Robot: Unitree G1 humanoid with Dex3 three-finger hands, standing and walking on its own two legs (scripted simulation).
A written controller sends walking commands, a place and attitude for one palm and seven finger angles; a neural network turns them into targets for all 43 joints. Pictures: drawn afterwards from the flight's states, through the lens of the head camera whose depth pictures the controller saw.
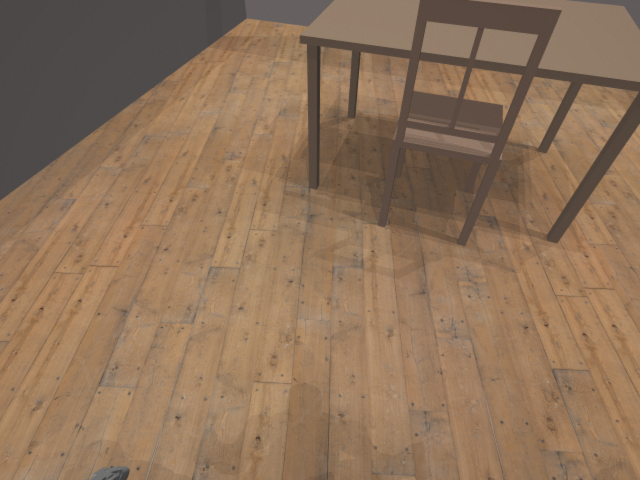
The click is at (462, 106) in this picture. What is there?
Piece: chair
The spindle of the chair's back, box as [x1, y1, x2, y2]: [450, 28, 483, 128]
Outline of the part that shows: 483,28 478,28 451,120 450,127 452,128 455,124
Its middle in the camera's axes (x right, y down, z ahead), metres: +0.45 -0.49 +1.21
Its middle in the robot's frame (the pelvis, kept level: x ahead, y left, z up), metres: +1.26 -0.39 -0.07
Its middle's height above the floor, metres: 0.70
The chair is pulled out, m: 0.00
